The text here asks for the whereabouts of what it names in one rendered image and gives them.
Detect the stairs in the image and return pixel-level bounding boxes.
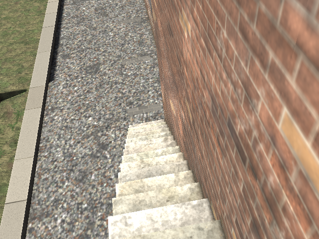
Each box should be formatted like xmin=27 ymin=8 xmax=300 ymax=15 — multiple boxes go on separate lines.
xmin=108 ymin=119 xmax=226 ymax=239

